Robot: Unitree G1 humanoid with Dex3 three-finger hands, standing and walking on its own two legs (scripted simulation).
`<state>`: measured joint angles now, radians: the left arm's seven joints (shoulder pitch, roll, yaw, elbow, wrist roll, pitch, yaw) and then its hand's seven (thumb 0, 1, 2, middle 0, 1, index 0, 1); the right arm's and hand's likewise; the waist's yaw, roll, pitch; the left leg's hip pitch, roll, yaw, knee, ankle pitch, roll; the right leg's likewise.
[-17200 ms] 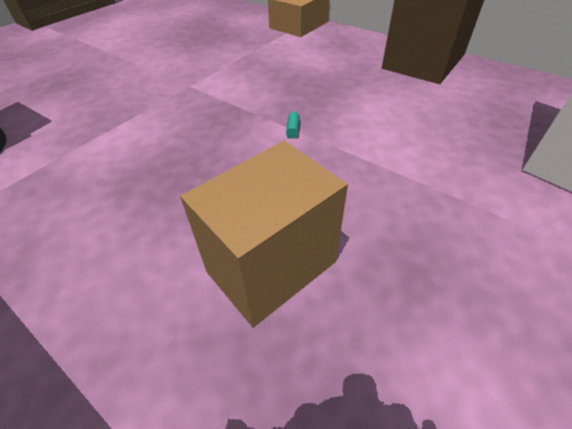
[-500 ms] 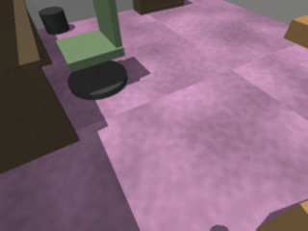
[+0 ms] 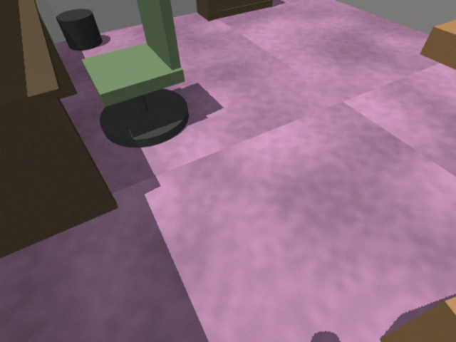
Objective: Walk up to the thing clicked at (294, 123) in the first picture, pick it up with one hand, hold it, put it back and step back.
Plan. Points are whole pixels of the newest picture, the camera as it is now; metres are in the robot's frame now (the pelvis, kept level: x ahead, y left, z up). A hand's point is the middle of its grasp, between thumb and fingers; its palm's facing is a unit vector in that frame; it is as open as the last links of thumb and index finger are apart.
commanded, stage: stand
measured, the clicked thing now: out of the picture +1.11 -1.32 -0.75
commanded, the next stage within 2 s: walk up in 0.28 s
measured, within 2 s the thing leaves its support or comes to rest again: neither
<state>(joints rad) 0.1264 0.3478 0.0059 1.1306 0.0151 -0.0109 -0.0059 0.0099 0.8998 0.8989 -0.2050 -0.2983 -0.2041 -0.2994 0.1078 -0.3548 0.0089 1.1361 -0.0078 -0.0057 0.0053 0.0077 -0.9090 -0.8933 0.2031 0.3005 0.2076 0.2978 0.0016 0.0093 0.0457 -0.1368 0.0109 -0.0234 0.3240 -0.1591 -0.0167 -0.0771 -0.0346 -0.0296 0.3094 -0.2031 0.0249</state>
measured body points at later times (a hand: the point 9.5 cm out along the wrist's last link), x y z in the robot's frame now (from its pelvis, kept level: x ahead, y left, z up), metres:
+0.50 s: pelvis +0.04 +0.01 -0.01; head +0.04 +0.02 +0.44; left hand +0.05 +0.34 -0.13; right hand +0.11 -0.31 -0.13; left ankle +0.06 +0.13 -0.73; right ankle -0.02 -0.13 -0.75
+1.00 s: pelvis +0.20 +0.02 -0.02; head +0.22 +0.01 +0.43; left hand +0.29 +0.34 -0.13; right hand +0.23 -0.30 -0.14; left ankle +0.11 +0.14 -0.75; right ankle +0.32 -0.11 -0.74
